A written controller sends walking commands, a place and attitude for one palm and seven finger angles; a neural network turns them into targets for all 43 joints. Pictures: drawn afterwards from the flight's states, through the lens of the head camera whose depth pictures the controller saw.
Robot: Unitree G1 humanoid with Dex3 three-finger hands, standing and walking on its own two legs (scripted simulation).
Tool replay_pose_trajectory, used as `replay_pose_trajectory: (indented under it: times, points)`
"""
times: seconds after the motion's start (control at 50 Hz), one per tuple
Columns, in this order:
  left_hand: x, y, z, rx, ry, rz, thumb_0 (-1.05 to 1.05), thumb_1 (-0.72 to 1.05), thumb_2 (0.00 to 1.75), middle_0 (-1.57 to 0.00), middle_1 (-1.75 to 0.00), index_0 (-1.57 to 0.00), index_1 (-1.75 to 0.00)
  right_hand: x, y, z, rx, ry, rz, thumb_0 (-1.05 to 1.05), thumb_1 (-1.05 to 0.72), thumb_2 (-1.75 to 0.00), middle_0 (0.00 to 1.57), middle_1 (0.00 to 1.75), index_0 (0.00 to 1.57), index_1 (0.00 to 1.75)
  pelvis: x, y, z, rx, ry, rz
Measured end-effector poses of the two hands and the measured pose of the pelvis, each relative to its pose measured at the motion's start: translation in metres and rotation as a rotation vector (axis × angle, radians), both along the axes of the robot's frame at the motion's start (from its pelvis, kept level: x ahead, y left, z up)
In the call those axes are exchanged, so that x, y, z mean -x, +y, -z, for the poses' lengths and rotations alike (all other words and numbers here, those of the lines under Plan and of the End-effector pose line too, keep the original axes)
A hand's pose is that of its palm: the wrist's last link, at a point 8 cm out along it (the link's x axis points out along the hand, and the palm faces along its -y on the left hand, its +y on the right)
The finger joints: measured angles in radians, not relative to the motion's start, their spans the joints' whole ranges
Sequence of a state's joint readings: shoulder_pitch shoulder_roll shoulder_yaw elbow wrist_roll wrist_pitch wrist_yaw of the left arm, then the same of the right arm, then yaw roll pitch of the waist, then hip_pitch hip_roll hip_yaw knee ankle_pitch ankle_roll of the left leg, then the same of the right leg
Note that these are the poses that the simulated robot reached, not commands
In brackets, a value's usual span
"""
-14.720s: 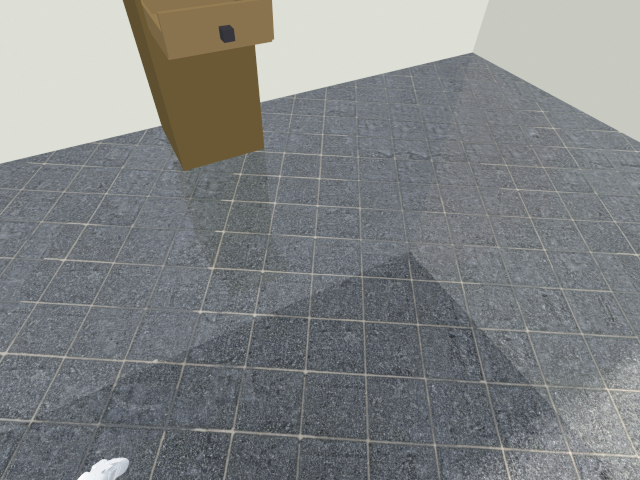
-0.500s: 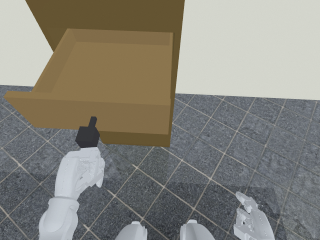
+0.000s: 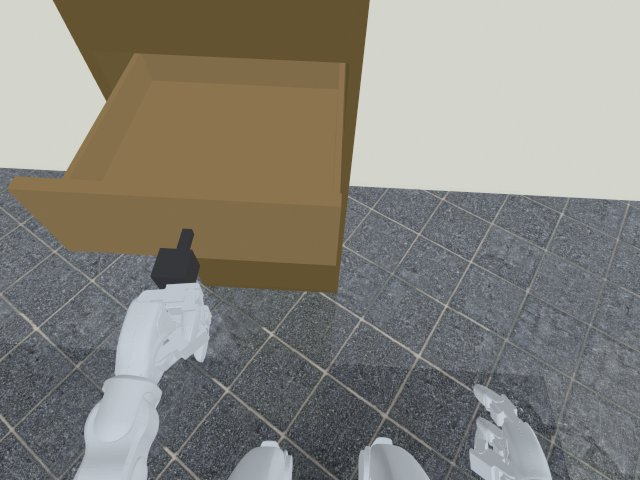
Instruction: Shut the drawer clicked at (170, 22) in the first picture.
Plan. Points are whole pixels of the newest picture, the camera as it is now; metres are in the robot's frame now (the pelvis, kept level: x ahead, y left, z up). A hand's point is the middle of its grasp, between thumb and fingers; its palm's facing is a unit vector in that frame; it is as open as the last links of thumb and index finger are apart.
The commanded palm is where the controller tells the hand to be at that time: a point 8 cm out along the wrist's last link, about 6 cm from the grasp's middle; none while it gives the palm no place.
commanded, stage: push the drawer shut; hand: left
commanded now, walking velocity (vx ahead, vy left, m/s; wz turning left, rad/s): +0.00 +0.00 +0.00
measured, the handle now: (180, 257) +0.37 +0.19 +0.05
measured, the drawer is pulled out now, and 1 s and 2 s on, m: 0.28 0.17 0.06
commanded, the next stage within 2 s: none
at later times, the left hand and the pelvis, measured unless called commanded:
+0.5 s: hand (210, 295) +0.33 +0.15 +0.04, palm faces -0.03 -1.00 -0.05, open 3.6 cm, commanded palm +0.33 +0.20 +0.05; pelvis -0.01 +0.00 +0.00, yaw +1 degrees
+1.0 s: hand (224, 239) +0.40 +0.14 +0.04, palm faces -0.02 -1.00 -0.06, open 3.6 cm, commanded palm +0.39 +0.19 +0.05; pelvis -0.02 +0.00 +0.00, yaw -1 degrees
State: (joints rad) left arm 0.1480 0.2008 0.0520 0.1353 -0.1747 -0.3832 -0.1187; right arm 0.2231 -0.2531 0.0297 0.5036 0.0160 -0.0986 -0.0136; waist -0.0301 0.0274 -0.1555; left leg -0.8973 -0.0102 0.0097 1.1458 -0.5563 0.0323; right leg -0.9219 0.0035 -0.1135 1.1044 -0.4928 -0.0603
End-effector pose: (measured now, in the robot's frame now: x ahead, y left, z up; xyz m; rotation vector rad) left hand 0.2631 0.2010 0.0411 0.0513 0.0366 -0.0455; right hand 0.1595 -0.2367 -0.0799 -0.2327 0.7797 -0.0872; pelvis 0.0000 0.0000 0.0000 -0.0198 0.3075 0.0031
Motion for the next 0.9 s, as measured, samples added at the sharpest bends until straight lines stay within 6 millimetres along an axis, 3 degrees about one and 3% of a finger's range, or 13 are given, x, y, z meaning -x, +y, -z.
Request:
replay_pose_trajectory:
  times: [0.1, 0.24, 0.5, 0.9]
  points:
    - [-0.014, -0.001, -0.003, 0.005, -0.012, 0.000, 0.02, 0.89, 0.90, -1.40, -1.60, -1.41, -1.60, 0.004, 0.000, 0.002, 0.000, 0.017, 0.010, 0.01, -0.91, -0.90, 0.20, 0.30, 0.20, 0.30, 0.000, 0.000, -0.001, -0.001, 0.002, 0.002]
    - [-0.017, -0.001, -0.003, 0.008, -0.022, -0.012, 0.02, 0.90, 0.90, -1.39, -1.60, -1.47, -1.60, 0.011, 0.000, 0.005, 0.001, 0.056, 0.007, 0.01, -0.91, -0.90, 0.20, 0.30, 0.20, 0.30, 0.000, 0.000, -0.003, -0.001, 0.002, -0.002]
    - [-0.044, 0.000, -0.002, -0.001, -0.045, -0.009, 0.02, 0.89, 0.90, -1.40, -1.60, -1.54, -1.60, 0.027, -0.004, 0.014, 0.017, 0.101, 0.013, 0.01, -0.91, -0.90, 0.20, 0.30, 0.20, 0.30, 0.014, -0.001, 0.000, 0.001, 0.001, -0.011]
    - [-0.110, -0.003, -0.003, -0.006, -0.028, -0.018, 0.02, 0.89, 0.89, -1.40, -1.60, -1.54, -1.60, 0.087, -0.017, 0.021, 0.031, 0.252, 0.100, 0.01, -0.91, -0.90, 0.20, 0.30, 0.20, 0.30, 0.018, 0.000, -0.002, -0.004, 0.023, 0.008]
